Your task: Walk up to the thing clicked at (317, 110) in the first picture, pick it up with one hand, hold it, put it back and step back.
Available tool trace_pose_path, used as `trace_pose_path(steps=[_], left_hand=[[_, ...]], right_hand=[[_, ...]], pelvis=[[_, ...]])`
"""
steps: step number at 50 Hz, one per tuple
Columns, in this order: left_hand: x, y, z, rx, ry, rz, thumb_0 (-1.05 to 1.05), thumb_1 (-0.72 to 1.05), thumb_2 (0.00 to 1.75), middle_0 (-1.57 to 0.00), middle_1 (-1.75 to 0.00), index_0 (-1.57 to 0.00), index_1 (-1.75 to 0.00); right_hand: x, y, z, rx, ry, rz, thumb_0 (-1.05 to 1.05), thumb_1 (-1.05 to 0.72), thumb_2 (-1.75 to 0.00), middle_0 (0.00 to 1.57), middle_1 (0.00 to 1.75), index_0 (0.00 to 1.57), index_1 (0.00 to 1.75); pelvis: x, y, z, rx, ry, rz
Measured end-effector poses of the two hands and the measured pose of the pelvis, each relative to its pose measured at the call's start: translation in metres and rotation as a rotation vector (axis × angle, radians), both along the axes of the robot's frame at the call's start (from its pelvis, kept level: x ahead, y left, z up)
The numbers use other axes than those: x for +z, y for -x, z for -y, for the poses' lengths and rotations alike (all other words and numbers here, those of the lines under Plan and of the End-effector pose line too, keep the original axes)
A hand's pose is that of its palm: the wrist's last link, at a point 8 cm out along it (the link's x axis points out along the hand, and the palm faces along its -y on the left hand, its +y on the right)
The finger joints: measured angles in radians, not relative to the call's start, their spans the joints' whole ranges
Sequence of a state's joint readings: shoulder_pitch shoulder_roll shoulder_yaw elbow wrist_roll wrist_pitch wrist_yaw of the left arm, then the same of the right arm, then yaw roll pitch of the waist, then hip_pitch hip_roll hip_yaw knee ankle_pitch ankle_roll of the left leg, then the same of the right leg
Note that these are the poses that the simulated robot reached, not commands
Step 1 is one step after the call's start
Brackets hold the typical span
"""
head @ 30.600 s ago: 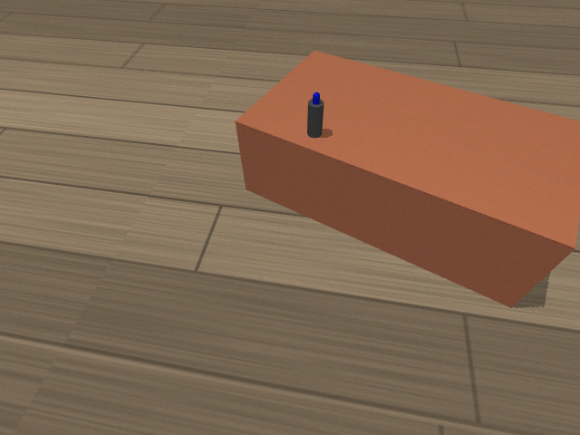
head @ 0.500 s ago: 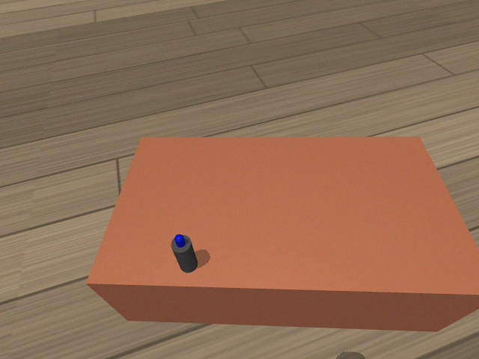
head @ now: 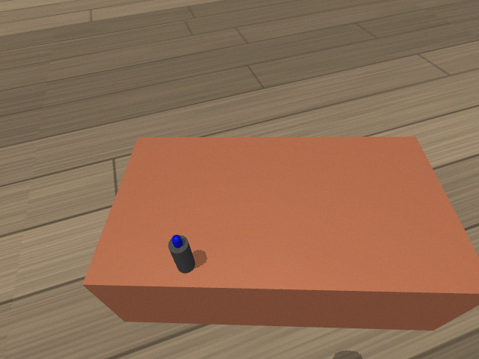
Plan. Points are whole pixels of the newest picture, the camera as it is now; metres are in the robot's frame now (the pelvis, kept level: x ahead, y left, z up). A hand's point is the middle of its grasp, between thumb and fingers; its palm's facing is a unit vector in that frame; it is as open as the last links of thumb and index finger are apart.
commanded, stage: stand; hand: left
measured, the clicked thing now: (181, 252) +0.45 +0.20 -0.31
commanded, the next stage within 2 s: step back in 0.92 s
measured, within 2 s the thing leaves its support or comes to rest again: neither
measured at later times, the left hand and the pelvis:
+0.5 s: hand out of the picture +0.06 +0.26 -0.15, palm faces -0.01 -0.94 -0.35, open 7.3 cm; pelvis +0.00 +0.00 +0.00, yaw +0 degrees
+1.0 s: hand out of the picture +0.09 +0.26 -0.16, palm faces +0.01 -0.94 -0.35, open 7.3 cm; pelvis +0.00 +0.00 +0.00, yaw -1 degrees
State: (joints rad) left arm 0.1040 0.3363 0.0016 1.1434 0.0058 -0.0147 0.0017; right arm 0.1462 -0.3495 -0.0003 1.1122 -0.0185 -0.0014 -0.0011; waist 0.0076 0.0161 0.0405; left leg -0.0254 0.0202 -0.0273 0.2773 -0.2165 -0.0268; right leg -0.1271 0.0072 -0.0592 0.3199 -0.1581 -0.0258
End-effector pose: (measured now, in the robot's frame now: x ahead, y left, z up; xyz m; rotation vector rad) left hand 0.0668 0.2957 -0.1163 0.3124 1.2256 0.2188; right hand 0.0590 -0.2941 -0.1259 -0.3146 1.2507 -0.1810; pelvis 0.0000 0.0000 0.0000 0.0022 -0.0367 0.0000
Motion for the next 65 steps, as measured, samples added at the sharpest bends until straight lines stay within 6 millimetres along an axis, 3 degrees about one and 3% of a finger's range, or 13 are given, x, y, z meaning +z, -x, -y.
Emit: trace_pose_path(steps=[30,46,54,59,65], left_hand=[[-0.002,0.009,-0.003,0.003,0.000,-0.032,0.00,0.90,0.90,-0.20,-0.30,-0.21,-0.30],[-0.002,-0.009,-0.001,-0.012,0.002,-0.016,0.00,0.90,0.90,-0.20,-0.30,-0.21,-0.30],[-0.002,-0.016,-0.020,-0.009,-0.026,0.033,0.00,0.90,0.90,-0.20,-0.30,-0.21,-0.30],[-0.009,-0.022,-0.043,-0.059,-0.044,0.060,0.00,0.90,0.90,-0.20,-0.30,-0.21,-0.30],[-0.028,-0.027,-0.071,-0.070,-0.016,0.112,0.00,0.90,0.90,-0.20,-0.30,-0.21,-0.30]], right_hand=[[-0.001,0.011,-0.001,-0.010,-0.001,-0.025,0.00,-0.90,-0.90,0.20,0.30,0.20,0.30],[0.000,-0.005,0.000,-0.002,0.003,-0.011,0.00,-0.90,-0.90,0.20,0.30,0.20,0.30],[0.002,-0.011,0.003,-0.011,0.035,0.008,0.00,-0.90,-0.90,0.20,0.30,0.20,0.30],[0.005,0.007,-0.004,-0.017,0.076,0.018,0.00,-0.90,-0.90,0.20,0.30,0.20,0.30],[0.004,0.057,-0.029,-0.022,0.121,-0.046,0.00,-0.90,-0.90,0.20,0.30,0.20,0.30]], pelvis=[[0.000,0.001,-0.001,-0.008,-0.001,-0.003],[0.000,-0.007,-0.001,-0.008,0.001,-0.012],[-0.006,0.017,-0.012,-0.022,-0.010,-0.018],[-0.014,0.034,-0.033,-0.021,-0.006,-0.024],[-0.027,0.056,-0.061,-0.020,0.000,-0.006]])
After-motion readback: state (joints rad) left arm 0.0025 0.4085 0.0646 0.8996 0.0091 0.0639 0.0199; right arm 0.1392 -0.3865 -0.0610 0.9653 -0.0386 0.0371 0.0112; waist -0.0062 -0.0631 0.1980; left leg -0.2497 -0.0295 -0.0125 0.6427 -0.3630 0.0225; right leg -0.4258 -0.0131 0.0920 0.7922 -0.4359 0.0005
